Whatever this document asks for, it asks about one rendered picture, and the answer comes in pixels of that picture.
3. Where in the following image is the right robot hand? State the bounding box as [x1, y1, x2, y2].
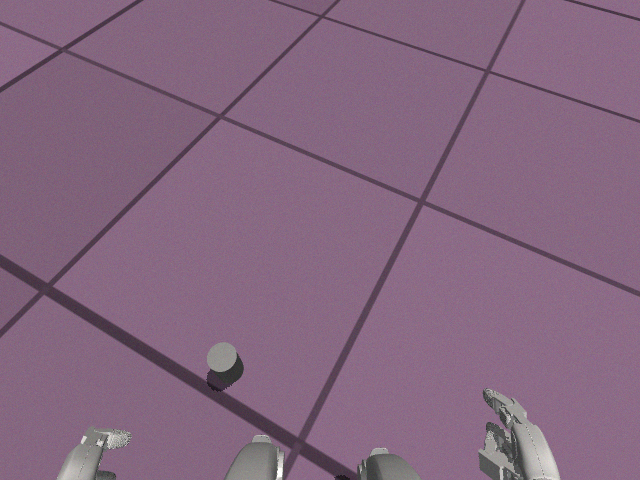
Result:
[478, 388, 561, 480]

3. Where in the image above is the can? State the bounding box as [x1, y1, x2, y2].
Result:
[207, 342, 244, 383]

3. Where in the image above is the left robot hand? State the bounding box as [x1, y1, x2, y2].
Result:
[56, 426, 132, 480]

